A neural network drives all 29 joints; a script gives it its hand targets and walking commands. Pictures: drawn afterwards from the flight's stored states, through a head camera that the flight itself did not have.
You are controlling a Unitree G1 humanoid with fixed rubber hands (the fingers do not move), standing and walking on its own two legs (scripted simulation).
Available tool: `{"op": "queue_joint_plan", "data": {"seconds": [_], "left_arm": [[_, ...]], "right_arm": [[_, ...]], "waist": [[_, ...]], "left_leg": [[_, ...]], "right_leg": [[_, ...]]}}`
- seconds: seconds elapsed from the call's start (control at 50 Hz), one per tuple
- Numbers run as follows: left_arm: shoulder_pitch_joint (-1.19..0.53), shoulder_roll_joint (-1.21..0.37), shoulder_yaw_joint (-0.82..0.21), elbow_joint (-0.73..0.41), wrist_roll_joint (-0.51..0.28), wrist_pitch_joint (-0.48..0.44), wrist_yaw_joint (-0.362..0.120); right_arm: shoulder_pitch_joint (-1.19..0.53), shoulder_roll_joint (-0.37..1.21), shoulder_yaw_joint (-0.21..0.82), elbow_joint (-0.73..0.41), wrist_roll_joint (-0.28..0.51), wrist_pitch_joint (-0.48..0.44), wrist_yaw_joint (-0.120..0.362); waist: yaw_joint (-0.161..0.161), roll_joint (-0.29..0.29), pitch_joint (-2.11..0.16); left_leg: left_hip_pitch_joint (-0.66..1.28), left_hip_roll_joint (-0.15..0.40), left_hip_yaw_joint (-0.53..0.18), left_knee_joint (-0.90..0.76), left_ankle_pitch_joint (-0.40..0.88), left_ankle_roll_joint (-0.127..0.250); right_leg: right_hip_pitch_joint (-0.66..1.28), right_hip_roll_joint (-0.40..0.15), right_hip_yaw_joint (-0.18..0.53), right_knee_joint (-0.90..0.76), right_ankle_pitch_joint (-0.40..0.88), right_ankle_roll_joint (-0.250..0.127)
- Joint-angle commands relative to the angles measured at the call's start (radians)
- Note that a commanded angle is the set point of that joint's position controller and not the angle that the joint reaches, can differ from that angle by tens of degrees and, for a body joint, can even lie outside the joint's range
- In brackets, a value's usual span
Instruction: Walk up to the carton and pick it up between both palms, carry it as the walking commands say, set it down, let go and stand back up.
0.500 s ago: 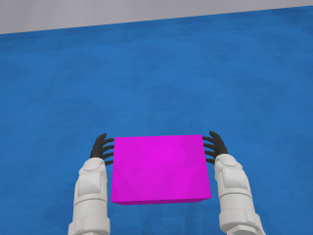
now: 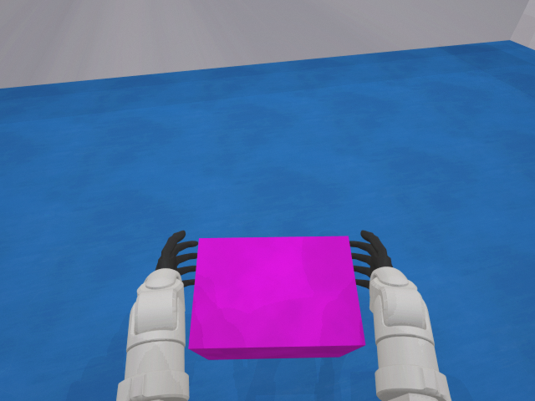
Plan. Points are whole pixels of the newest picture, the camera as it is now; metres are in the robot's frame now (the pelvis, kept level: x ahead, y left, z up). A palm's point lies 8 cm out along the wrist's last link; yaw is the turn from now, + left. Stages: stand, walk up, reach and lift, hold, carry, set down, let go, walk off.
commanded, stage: reach and lift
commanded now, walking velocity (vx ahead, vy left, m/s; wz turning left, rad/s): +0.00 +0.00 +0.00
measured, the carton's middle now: (274, 301) +0.30 +0.01 -0.04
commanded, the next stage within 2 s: hold in 0.96 s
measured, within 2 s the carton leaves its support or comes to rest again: neither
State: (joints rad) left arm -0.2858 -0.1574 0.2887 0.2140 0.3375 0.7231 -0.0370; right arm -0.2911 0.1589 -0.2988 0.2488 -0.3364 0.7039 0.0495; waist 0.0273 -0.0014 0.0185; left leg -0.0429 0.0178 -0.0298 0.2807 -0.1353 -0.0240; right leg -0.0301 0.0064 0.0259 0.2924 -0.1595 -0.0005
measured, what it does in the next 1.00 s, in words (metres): stands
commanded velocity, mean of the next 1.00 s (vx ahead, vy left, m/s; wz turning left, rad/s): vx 0.00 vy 0.00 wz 0.00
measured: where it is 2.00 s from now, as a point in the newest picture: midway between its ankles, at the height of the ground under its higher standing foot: outside the picture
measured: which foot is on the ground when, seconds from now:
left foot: down 0.00-1.00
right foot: down 0.00-1.00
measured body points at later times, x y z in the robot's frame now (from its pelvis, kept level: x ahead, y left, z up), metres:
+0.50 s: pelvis +0.00 +0.01 +0.00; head -0.03 +0.01 +0.45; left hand +0.30 +0.17 +0.04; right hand +0.30 -0.16 +0.04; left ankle +0.02 +0.14 -0.75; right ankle +0.01 -0.12 -0.75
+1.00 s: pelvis +0.00 +0.01 +0.00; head -0.04 +0.01 +0.45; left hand +0.29 +0.17 +0.04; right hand +0.29 -0.16 +0.04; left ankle +0.02 +0.14 -0.75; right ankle +0.01 -0.12 -0.75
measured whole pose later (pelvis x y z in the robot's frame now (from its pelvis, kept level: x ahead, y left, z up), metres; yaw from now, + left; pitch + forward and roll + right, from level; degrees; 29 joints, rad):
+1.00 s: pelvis +0.00 +0.01 +0.00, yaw +0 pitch -7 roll +0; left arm -0.20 -0.14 0.22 0.15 0.31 0.75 -0.04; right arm -0.21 0.14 -0.23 0.16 -0.31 0.74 0.03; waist -0.01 0.00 0.02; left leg -0.03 0.01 -0.03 0.28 -0.14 -0.02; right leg -0.01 0.00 0.03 0.29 -0.16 0.01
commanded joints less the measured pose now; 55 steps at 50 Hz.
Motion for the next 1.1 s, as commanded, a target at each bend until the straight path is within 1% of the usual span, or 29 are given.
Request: {"op": "queue_joint_plan", "data": {"seconds": [0.0, 0.12, 0.28, 0.5, 0.78, 0.92, 1.08], "left_arm": [[-0.457, -0.840, -0.543, 0.005, -0.261, -0.021, -0.260], [-0.452, -0.833, -0.547, -0.007, -0.263, -0.024, -0.261], [-0.429, -0.828, -0.549, -0.016, -0.262, -0.023, -0.255], [-0.413, -0.841, -0.571, -0.040, -0.274, -0.018, -0.247], [-0.356, -0.823, -0.594, -0.091, -0.286, -0.011, -0.239], [-0.356, -0.805, -0.598, -0.104, -0.289, -0.012, -0.242], [-0.378, -0.794, -0.592, -0.093, -0.288, -0.016, -0.252]], "right_arm": [[-0.511, 0.794, 0.544, -0.030, 0.264, -0.029, 0.255], [-0.496, 0.798, 0.553, -0.051, 0.270, -0.023, 0.245], [-0.474, 0.792, 0.561, -0.064, 0.278, -0.015, 0.243], [-0.444, 0.775, 0.562, -0.084, 0.275, -0.014, 0.245], [-0.382, 0.784, 0.592, -0.128, 0.284, -0.002, 0.235], [-0.374, 0.796, 0.602, -0.133, 0.289, 0.002, 0.228], [-0.385, 0.815, 0.600, -0.116, 0.291, 0.003, 0.224]], "waist": [[-0.009, -0.002, -0.230], [-0.027, -0.009, -0.234], [-0.027, -0.001, -0.228], [-0.037, 0.010, -0.232], [-0.035, 0.004, -0.221], [-0.032, -0.002, -0.208], [-0.029, -0.008, -0.197]], "left_leg": [[0.072, -0.111, -0.008, -0.017, 0.150, 0.012], [0.061, -0.113, -0.009, -0.016, 0.137, 0.015], [0.061, -0.112, -0.014, -0.020, 0.143, 0.014], [0.078, -0.107, -0.021, -0.025, 0.167, 0.006], [0.085, -0.110, -0.022, -0.027, 0.180, 0.010], [0.073, -0.113, -0.020, -0.024, 0.140, 0.015], [0.058, -0.114, -0.015, -0.021, 0.094, 0.020]], "right_leg": [[0.030, 0.085, 0.031, -0.048, 0.132, 0.005], [0.044, 0.082, 0.036, -0.048, 0.139, 0.009], [0.044, 0.085, 0.035, -0.046, 0.142, 0.010], [0.037, 0.092, 0.028, -0.042, 0.146, 0.005], [0.041, 0.093, 0.031, -0.041, 0.161, 0.007], [0.032, 0.089, 0.034, -0.041, 0.135, 0.010], [0.022, 0.084, 0.036, -0.042, 0.098, 0.013]]}}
